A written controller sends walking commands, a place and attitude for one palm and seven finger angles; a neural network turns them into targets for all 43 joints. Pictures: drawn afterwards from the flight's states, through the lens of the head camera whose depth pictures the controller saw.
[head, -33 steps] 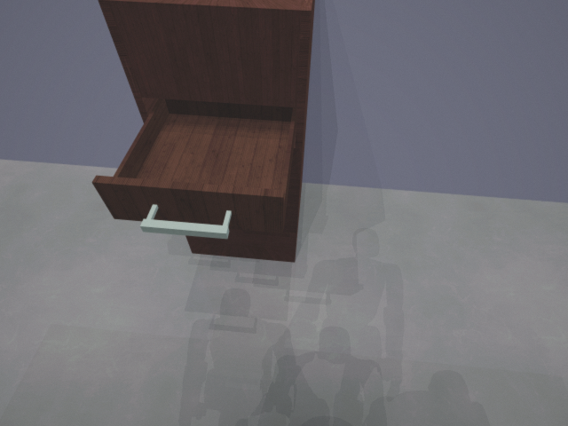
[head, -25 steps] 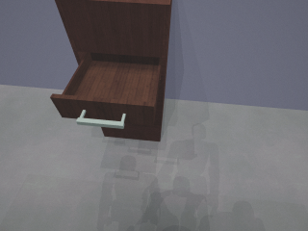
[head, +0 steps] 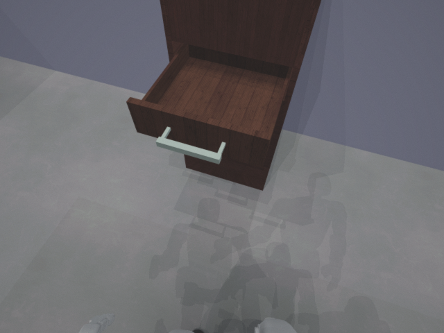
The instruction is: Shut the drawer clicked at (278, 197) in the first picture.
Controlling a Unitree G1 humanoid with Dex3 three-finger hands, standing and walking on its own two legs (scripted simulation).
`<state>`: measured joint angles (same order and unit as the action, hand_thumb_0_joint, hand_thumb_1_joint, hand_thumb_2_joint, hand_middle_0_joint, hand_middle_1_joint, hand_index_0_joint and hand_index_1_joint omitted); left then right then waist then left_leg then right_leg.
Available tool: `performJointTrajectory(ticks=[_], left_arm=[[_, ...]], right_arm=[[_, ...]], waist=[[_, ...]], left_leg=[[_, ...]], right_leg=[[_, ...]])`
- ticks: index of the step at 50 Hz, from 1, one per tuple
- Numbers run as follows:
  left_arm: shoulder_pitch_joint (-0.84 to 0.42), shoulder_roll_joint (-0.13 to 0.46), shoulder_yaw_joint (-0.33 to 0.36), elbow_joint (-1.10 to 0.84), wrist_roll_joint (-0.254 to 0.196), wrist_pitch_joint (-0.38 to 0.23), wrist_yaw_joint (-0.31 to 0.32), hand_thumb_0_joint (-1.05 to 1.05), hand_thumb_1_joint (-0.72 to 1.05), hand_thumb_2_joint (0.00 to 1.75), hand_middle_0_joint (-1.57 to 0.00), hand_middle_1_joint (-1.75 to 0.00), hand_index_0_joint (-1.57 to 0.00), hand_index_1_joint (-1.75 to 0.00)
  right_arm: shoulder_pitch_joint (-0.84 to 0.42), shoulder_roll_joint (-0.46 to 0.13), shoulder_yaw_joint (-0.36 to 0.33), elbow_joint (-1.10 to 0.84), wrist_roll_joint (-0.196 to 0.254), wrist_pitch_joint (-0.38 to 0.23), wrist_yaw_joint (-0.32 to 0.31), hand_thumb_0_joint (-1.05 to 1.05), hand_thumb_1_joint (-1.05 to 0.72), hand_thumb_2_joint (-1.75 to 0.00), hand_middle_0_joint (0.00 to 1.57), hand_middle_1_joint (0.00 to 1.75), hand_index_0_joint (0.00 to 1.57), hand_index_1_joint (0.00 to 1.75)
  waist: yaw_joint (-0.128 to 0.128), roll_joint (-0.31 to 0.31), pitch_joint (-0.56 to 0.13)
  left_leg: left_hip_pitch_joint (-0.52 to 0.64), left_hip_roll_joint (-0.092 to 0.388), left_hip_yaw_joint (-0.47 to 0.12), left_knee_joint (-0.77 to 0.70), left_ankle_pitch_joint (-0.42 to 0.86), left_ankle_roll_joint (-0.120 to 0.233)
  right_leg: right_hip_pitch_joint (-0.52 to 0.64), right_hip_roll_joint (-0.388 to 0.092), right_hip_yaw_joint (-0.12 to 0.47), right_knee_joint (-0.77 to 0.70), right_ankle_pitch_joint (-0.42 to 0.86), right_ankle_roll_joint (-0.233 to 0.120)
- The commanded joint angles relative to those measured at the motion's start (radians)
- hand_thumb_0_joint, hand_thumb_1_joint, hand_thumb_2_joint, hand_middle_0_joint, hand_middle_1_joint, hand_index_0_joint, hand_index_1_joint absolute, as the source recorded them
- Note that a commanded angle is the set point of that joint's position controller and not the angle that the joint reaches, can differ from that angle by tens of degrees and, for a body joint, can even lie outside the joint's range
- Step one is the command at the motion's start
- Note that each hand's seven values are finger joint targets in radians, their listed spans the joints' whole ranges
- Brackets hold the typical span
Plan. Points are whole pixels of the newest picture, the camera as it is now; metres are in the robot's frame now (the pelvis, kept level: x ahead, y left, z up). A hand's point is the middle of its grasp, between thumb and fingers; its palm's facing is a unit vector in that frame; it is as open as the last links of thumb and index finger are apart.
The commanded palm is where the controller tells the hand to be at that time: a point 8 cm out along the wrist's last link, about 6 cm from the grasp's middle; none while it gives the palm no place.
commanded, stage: stand and wait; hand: left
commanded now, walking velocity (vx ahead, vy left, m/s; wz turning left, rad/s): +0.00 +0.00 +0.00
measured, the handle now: (191, 144) +0.56 +0.11 -0.09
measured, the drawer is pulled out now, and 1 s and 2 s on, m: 0.30 0.30 0.30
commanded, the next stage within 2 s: look at it before walking up in 0.88 s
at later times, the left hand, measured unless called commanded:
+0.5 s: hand out of the picture +0.00 +0.12 -0.18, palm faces +0.12 -0.98 -0.17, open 7.3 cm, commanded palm none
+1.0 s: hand out of the picture +0.06 +0.15 -0.17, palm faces +0.07 -0.97 -0.22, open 7.3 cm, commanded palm none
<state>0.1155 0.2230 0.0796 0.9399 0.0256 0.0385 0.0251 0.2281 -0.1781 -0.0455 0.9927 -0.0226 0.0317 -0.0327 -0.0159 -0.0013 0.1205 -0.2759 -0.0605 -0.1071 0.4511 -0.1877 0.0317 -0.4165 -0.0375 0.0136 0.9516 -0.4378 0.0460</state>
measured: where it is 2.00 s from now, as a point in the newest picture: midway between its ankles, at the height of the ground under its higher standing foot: outside the picture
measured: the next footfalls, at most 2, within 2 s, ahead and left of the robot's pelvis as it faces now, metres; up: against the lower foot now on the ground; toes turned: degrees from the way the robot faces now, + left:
right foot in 0.12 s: +0.04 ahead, -0.15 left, +0.00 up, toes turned +2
left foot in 0.38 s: +0.05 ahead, +0.09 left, +0.00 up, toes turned +2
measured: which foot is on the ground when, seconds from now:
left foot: down 0.00-0.12, up 0.14-0.36, down 0.38-1.00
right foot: up 0.00-0.10, down 0.12-1.00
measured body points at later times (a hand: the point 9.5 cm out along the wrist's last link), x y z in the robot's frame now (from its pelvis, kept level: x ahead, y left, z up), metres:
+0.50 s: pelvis +0.03 -0.04 +0.00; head +0.07 -0.03 +0.44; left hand -0.01 +0.17 -0.17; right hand +0.09 -0.27 -0.16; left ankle +0.01 +0.09 -0.74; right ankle +0.00 -0.15 -0.74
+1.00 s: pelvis +0.04 -0.03 +0.00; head +0.07 -0.04 +0.45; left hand +0.05 +0.20 -0.16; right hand +0.01 -0.23 -0.16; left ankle +0.01 +0.09 -0.74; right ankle +0.00 -0.15 -0.74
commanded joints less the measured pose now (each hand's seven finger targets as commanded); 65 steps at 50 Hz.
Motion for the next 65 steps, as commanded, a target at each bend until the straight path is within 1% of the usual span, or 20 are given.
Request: performJointTrajectory(ticks=[1, 3, 4, 5, 6, 7, 8, 9, 11, 14, 15, 17, 19, 20, 21, 23, 24, 29, 41, 65], left_arm=[[0.081, 0.032, -0.006, -0.044, -0.009, -0.019, 0.000, 0.00, 0.90, 0.90, -0.20, -0.30, -0.20, -0.30], [0.143, 0.039, -0.007, -0.024, -0.011, -0.027, 0.003, 0.00, 0.90, 0.90, -0.20, -0.30, -0.20, -0.30], [0.178, 0.058, -0.002, -0.011, -0.010, -0.033, 0.007, 0.00, 0.90, 0.90, -0.20, -0.30, -0.20, -0.30], [0.199, 0.111, 0.005, 0.000, -0.003, -0.041, 0.015, 0.00, 0.90, 0.90, -0.20, -0.30, -0.20, -0.30], [0.182, 0.169, 0.009, -0.003, 0.002, -0.043, 0.016, 0.00, 0.90, 0.90, -0.20, -0.30, -0.20, -0.30], [0.155, 0.186, 0.007, -0.016, 0.002, -0.042, 0.013, 0.00, 0.90, 0.90, -0.20, -0.30, -0.20, -0.30], [0.117, 0.179, -0.001, -0.018, 0.007, -0.041, 0.010, 0.00, 0.90, 0.90, -0.20, -0.30, -0.20, -0.30], [0.106, 0.141, 0.002, -0.018, 0.004, -0.044, 0.013, 0.00, 0.90, 0.90, -0.20, -0.30, -0.20, -0.30], [0.129, 0.114, 0.001, -0.003, -0.002, -0.049, 0.014, 0.00, 0.90, 0.90, -0.20, -0.30, -0.20, -0.30], [0.186, 0.098, 0.001, 0.029, 0.002, -0.054, 0.016, 0.00, 0.90, 0.90, -0.20, -0.30, -0.20, -0.30], [0.197, 0.093, -0.002, 0.042, -0.002, -0.054, 0.017, 0.00, 0.90, 0.90, -0.20, -0.30, -0.20, -0.30], [0.197, 0.072, -0.010, 0.061, -0.013, -0.055, 0.017, 0.00, 0.90, 0.90, -0.20, -0.30, -0.20, -0.30], [0.226, 0.015, -0.022, 0.068, -0.018, -0.051, 0.018, 0.00, 0.90, 0.90, -0.20, -0.30, -0.20, -0.30], [0.226, -0.001, -0.028, 0.077, -0.015, -0.048, 0.022, 0.00, 0.90, 0.90, -0.20, -0.30, -0.20, -0.30], [0.216, -0.001, -0.029, 0.088, -0.009, -0.043, 0.023, 0.00, 0.90, 0.90, -0.20, -0.30, -0.20, -0.30], [0.203, 0.025, -0.033, 0.114, -0.014, -0.042, 0.016, 0.00, 0.90, 0.90, -0.20, -0.30, -0.20, -0.30], [0.208, 0.019, -0.036, 0.124, -0.016, -0.045, 0.013, 0.00, 0.90, 0.90, -0.20, -0.30, -0.20, -0.30], [0.227, 0.013, -0.039, 0.156, -0.015, -0.054, 0.017, 0.00, 0.90, 0.90, -0.20, -0.30, -0.20, -0.30], [0.213, 0.011, -0.039, 0.171, -0.018, -0.045, 0.015, 0.00, 0.90, 0.90, -0.20, -0.30, -0.20, -0.30], [0.242, -0.005, -0.038, 0.184, -0.019, -0.051, 0.019, 0.00, 0.90, 0.90, -0.20, -0.30, -0.20, -0.30]], right_arm=[[0.053, -0.168, -0.040, -0.052, -0.010, -0.011, -0.010, 0.00, -0.90, -0.90, 0.20, 0.30, 0.20, 0.30], [0.051, -0.160, -0.040, -0.051, -0.001, -0.010, -0.007, 0.00, -0.90, -0.90, 0.20, 0.30, 0.20, 0.30], [0.047, -0.138, -0.038, -0.054, 0.006, -0.011, -0.004, 0.00, -0.90, -0.90, 0.20, 0.30, 0.20, 0.30], [0.055, -0.091, -0.032, -0.060, 0.017, -0.011, 0.001, 0.00, -0.90, -0.90, 0.20, 0.30, 0.20, 0.30], [0.049, -0.061, -0.024, -0.078, 0.016, -0.008, 0.006, 0.00, -0.90, -0.90, 0.20, 0.30, 0.20, 0.30], [0.034, -0.090, -0.033, -0.083, 0.008, -0.003, 0.012, 0.00, -0.90, -0.90, 0.20, 0.30, 0.20, 0.30], [0.044, -0.072, -0.035, -0.072, 0.007, -0.005, 0.021, 0.00, -0.90, -0.90, 0.20, 0.30, 0.20, 0.30], [0.025, -0.072, -0.035, -0.059, 0.004, 0.000, 0.020, 0.00, -0.90, -0.90, 0.20, 0.30, 0.20, 0.30], [0.019, -0.074, -0.033, -0.047, 0.011, -0.005, 0.017, 0.00, -0.90, -0.90, 0.20, 0.30, 0.20, 0.30], [-0.006, -0.039, -0.020, -0.036, 0.020, -0.017, 0.014, 0.00, -0.90, -0.90, 0.20, 0.30, 0.20, 0.30], [0.008, -0.032, -0.016, -0.021, 0.021, -0.021, 0.011, 0.00, -0.90, -0.90, 0.20, 0.30, 0.20, 0.30], [0.039, -0.027, -0.013, 0.013, 0.022, -0.033, 0.008, 0.00, -0.90, -0.90, 0.20, 0.30, 0.20, 0.30], [0.079, -0.086, -0.015, 0.037, 0.008, -0.050, -0.004, 0.00, -0.90, -0.90, 0.20, 0.30, 0.20, 0.30], [0.069, -0.092, -0.013, 0.044, 0.007, -0.045, -0.010, 0.00, -0.90, -0.90, 0.20, 0.30, 0.20, 0.30], [0.055, -0.076, -0.011, 0.051, 0.008, -0.038, -0.009, 0.00, -0.90, -0.90, 0.20, 0.30, 0.20, 0.30], [0.052, -0.048, -0.001, 0.064, 0.017, -0.039, -0.011, 0.00, -0.90, -0.90, 0.20, 0.30, 0.20, 0.30], [0.045, -0.043, 0.002, 0.068, 0.017, -0.037, -0.013, 0.00, -0.90, -0.90, 0.20, 0.30, 0.20, 0.30], [0.086, -0.043, 0.004, 0.090, 0.018, -0.045, -0.021, 0.00, -0.90, -0.90, 0.20, 0.30, 0.20, 0.30], [0.131, -0.034, 0.021, 0.123, 0.012, -0.043, -0.021, 0.00, -0.90, -0.90, 0.20, 0.30, 0.20, 0.30], [0.170, -0.013, 0.020, 0.140, 0.014, -0.044, -0.022, 0.00, -0.90, -0.90, 0.20, 0.30, 0.20, 0.30]], waist=[[0.002, 0.164, -0.140], [0.023, 0.151, -0.164], [0.039, 0.076, -0.163], [0.043, -0.072, -0.153], [0.035, -0.236, -0.107], [0.036, -0.180, -0.084], [0.019, -0.141, -0.076], [0.025, -0.222, -0.054], [0.025, -0.201, -0.060], [0.036, -0.154, -0.078], [0.030, -0.151, -0.099], [0.015, -0.121, -0.113], [0.015, 0.073, -0.154], [0.016, 0.077, -0.141], [0.014, 0.055, -0.090], [0.007, 0.103, -0.079], [0.011, 0.069, -0.059], [0.006, 0.020, -0.112], [0.018, -0.001, -0.032], [0.013, 0.007, -0.028]], left_leg=[[0.080, 0.226, -0.232, -0.126, 0.160, 0.134], [0.045, 0.185, -0.185, -0.062, 0.180, 0.090], [-0.008, 0.139, -0.147, -0.018, 0.096, 0.053], [-0.129, 0.065, -0.078, 0.081, -0.089, 0.006], [-0.173, -0.002, 0.019, 0.181, -0.255, -0.032], [-0.144, 0.017, 0.029, 0.286, -0.334, -0.038], [-0.116, 0.026, 0.041, 0.353, -0.344, -0.036], [-0.143, 0.045, 0.036, 0.405, -0.309, -0.035], [-0.160, 0.067, 0.054, 0.431, -0.264, -0.037], [-0.097, 0.073, 0.095, 0.223, -0.264, -0.040], [-0.036, 0.070, 0.101, 0.125, -0.195, -0.040], [0.137, 0.066, 0.091, -0.064, 0.032, -0.033], [0.234, 0.207, -0.028, -0.028, 0.384, 0.024], [0.205, 0.229, -0.019, -0.020, 0.372, 0.037], [0.164, 0.197, 0.013, -0.024, 0.254, 0.019], [0.161, 0.167, 0.022, -0.057, 0.181, 0.002], [0.160, 0.156, 0.030, -0.056, 0.168, -0.003], [0.214, 0.154, 0.057, -0.041, 0.302, -0.009], [0.155, 0.147, 0.053, -0.102, 0.214, -0.009], [0.162, 0.141, 0.065, -0.100, 0.194, -0.012]], right_leg=[[0.087, 0.032, -0.035, -0.241, -0.015, -0.007], [0.220, 0.053, -0.058, -0.431, 0.125, -0.009], [0.305, 0.036, -0.040, -0.539, 0.220, -0.012], [0.392, -0.089, 0.134, -0.630, 0.198, -0.050], [0.316, -0.270, 0.318, -0.695, 0.194, -0.133], [0.247, -0.327, 0.342, -0.698, 0.244, -0.199], [0.185, -0.303, 0.294, -0.687, 0.167, -0.221], [0.187, -0.249, 0.295, -0.679, 0.222, -0.221], [0.267, -0.223, 0.227, -0.639, 0.462, -0.227], [0.343, -0.191, 0.158, -0.566, 0.749, -0.217], [0.345, -0.173, 0.138, -0.540, 0.755, -0.200], [0.261, -0.119, 0.103, -0.497, 0.644, -0.136], [0.188, -0.032, 0.031, -0.478, 0.398, -0.074], [0.197, -0.018, 0.028, -0.521, 0.278, -0.066], [0.192, -0.019, 0.043, -0.565, 0.236, -0.069], [0.214, -0.037, 0.038, -0.582, 0.285, -0.068], [0.209, -0.037, 0.050, -0.593, 0.324, -0.071], [0.271, -0.047, 0.032, -0.581, 0.490, -0.075], [0.288, -0.046, 0.022, -0.611, 0.402, -0.075], [0.281, -0.047, 0.025, -0.615, 0.416, -0.077]])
